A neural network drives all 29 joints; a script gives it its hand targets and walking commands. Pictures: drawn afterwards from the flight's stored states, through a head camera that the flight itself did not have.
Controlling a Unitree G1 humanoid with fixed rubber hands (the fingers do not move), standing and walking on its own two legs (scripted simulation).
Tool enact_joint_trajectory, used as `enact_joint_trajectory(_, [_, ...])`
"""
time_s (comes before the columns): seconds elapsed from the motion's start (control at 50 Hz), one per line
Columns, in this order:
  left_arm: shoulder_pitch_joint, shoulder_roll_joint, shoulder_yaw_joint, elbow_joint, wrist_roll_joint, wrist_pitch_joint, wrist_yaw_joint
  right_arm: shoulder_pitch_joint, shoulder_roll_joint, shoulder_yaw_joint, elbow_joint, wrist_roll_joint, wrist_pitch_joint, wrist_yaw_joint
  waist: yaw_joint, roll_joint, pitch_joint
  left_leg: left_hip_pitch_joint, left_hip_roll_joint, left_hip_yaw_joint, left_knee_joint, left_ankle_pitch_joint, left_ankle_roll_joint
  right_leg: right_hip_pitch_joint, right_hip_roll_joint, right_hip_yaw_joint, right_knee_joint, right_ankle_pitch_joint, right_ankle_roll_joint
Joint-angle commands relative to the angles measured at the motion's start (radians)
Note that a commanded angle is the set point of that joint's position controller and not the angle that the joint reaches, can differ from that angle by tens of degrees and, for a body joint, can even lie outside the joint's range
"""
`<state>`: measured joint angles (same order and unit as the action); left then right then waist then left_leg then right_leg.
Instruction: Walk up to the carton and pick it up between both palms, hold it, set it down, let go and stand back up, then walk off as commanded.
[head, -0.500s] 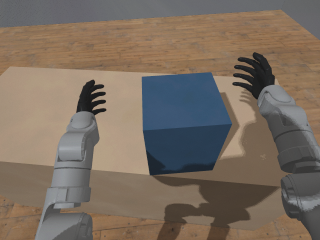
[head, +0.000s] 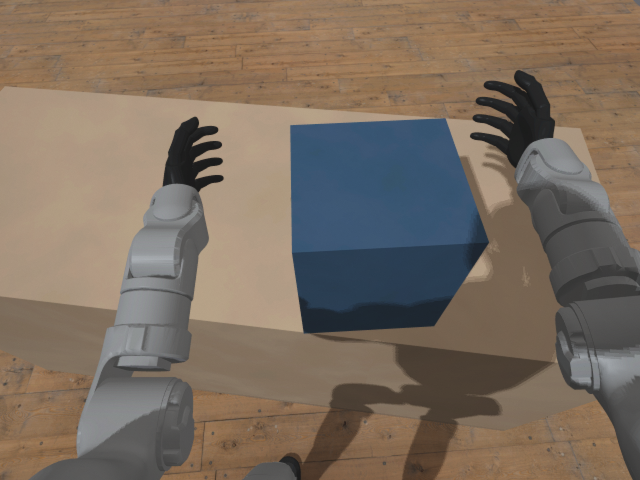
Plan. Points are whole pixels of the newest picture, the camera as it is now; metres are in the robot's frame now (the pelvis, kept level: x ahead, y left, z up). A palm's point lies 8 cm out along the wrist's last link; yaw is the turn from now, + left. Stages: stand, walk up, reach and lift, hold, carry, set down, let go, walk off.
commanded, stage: reach and lift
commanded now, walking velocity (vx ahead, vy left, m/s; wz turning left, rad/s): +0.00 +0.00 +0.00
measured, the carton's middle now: (368, 234) +0.43 -0.02 -0.01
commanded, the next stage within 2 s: none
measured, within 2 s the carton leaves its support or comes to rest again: neither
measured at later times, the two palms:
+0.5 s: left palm (193, 222) +0.40 +0.22 +0.05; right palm (484, 198) +0.45 -0.17 +0.05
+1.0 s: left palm (221, 230) +0.39 +0.19 +0.03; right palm (447, 200) +0.45 -0.12 +0.05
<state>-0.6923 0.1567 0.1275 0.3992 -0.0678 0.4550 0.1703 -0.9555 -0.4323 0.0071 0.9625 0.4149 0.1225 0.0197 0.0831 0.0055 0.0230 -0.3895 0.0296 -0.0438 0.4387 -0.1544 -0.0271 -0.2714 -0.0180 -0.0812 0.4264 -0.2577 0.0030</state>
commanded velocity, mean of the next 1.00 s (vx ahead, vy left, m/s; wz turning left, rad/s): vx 0.00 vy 0.00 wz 0.00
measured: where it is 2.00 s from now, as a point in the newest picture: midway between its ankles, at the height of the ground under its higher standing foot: outside the picture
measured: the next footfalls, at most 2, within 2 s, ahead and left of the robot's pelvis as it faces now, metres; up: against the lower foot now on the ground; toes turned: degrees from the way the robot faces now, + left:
none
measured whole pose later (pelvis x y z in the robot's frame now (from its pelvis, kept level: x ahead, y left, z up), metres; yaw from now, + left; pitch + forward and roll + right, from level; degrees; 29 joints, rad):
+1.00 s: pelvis +0.00 +0.00 -0.01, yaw -1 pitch +18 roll -1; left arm -0.69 0.01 0.26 0.91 0.07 -0.21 0.12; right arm -0.87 -0.17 -0.09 1.17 -0.01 -0.31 0.00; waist 0.11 0.03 -0.14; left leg -0.64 0.04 -0.04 0.44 -0.12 -0.03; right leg -0.52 -0.01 -0.08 0.42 -0.22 0.00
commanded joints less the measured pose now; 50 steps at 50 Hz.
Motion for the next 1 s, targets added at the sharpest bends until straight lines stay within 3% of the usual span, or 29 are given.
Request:
enact_joint_trajectory(0.0, [-0.295, 0.08, 0.036, 0.02, -0.017, -0.166, -0.04, -0.339, -0.111, 0.061, -0.005, -0.046, -0.12, 0.031, 0.054, -0.015, -0.716, 0.409, 0.0, 0.052, 0.061, 0.571, -0.034, -0.096, 0.104, 0.019, -0.063, 0.426, 0.001])
enact_joint_trajectory(0.12, [-0.25, 0.038, 0.032, 0.159, 0.004, -0.355, -0.066, -0.301, -0.062, 0.049, 0.021, -0.111, -0.25, 0.042, 0.07, -0.051, -0.779, 0.324, 0.001, 0.082, 0.054, 0.54, -0.026, -0.103, 0.094, 0.022, -0.061, 0.418, -0.002])
enact_joint_trajectory(0.22, [-0.28, 0.014, 0.019, 0.255, 0.009, -0.497, -0.07, -0.313, -0.033, 0.043, 0.041, -0.146, -0.336, 0.041, 0.072, -0.047, -0.864, 0.268, 0.001, 0.1, 0.056, 0.511, -0.03, -0.118, 0.087, 0.023, -0.047, 0.406, 0.0])
enact_joint_trajectory(0.42, [-0.323, -0.033, -0.023, 0.421, -0.017, -0.653, -0.067, -0.313, 0.017, 0.067, 0.151, -0.139, -0.402, 0.047, 0.057, -0.033, -0.902, 0.233, 0.01, 0.102, 0.076, 0.512, -0.042, -0.192, 0.079, 0.015, -0.032, 0.371, -0.003])
enact_joint_trajectory(0.6, [-0.325, -0.112, -0.008, 0.478, 0.021, -0.707, -0.072, -0.307, 0.104, 0.044, 0.186, -0.184, -0.425, 0.051, 0.065, -0.045, -0.879, 0.206, 0.008, 0.105, 0.071, 0.526, -0.04, -0.196, 0.079, 0.026, -0.03, 0.381, 0.003])
enact_joint_trajectory(0.76, [-0.349, -0.162, 0.104, 0.472, 0.138, -0.729, -0.068, -0.325, 0.216, -0.03, 0.188, -0.296, -0.43, 0.036, 0.087, -0.079, -0.838, 0.158, 0.003, 0.124, 0.04, 0.49, -0.024, -0.104, 0.072, 0.049, -0.035, 0.43, 0.015])
enact_joint_trajectory(0.9, [-0.355, -0.209, 0.178, 0.428, 0.249, -0.725, -0.052, -0.319, 0.28, -0.151, 0.186, -0.441, -0.455, -0.013, 0.056, -0.068, -0.83, 0.161, 0.002, 0.136, 0.028, 0.499, -0.029, -0.035, 0.072, 0.047, -0.041, 0.482, 0.018])
enact_joint_trajectory(0.98, [-0.372, -0.336, 0.169, 0.421, 0.299, -0.72, -0.064, -0.324, 0.397, -0.213, 0.189, -0.538, -0.468, -0.004, 0.038, -0.043, -0.818, 0.213, 0.007, 0.141, 0.031, 0.535, -0.035, -0.059, 0.075, 0.026, -0.059, 0.437, 0.006])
